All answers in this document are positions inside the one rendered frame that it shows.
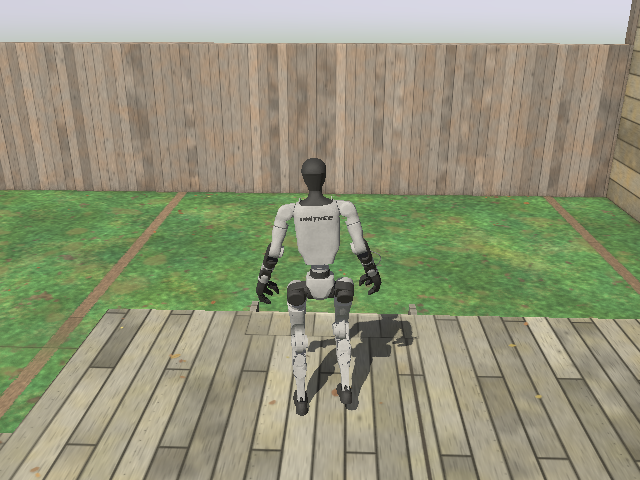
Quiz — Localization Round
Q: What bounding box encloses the right robot shin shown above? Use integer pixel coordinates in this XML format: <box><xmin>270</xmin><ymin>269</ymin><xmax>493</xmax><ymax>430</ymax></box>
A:
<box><xmin>335</xmin><ymin>321</ymin><xmax>351</xmax><ymax>391</ymax></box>

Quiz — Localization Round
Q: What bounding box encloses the right robot forearm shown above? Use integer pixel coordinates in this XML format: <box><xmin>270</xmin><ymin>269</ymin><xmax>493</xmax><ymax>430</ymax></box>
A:
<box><xmin>357</xmin><ymin>239</ymin><xmax>378</xmax><ymax>277</ymax></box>

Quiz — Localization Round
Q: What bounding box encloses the right robot upper arm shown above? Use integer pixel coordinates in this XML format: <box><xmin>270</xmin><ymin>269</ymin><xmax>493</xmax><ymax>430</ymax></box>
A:
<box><xmin>336</xmin><ymin>200</ymin><xmax>367</xmax><ymax>255</ymax></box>

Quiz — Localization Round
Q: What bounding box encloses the left robot forearm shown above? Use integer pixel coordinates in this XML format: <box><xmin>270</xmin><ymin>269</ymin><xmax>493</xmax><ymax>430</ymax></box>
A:
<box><xmin>258</xmin><ymin>243</ymin><xmax>278</xmax><ymax>284</ymax></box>

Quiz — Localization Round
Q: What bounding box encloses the robot left hand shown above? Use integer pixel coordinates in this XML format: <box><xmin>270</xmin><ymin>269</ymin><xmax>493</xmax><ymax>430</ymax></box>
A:
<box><xmin>256</xmin><ymin>280</ymin><xmax>279</xmax><ymax>304</ymax></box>

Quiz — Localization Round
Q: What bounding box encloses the robot left thigh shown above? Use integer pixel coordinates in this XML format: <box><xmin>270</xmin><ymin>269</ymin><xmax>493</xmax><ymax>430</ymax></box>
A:
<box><xmin>287</xmin><ymin>280</ymin><xmax>308</xmax><ymax>353</ymax></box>

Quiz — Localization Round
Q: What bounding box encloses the robot right hand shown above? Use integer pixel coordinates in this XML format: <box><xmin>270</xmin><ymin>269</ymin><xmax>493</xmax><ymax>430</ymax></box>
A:
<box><xmin>359</xmin><ymin>272</ymin><xmax>382</xmax><ymax>295</ymax></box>

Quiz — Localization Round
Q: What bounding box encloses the left robot upper arm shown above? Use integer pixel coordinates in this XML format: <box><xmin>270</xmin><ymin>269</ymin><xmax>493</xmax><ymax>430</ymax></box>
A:
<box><xmin>268</xmin><ymin>203</ymin><xmax>295</xmax><ymax>259</ymax></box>

